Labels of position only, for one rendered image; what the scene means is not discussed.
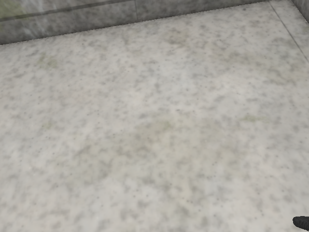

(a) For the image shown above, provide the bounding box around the right robot hand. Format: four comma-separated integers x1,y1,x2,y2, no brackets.
293,216,309,231

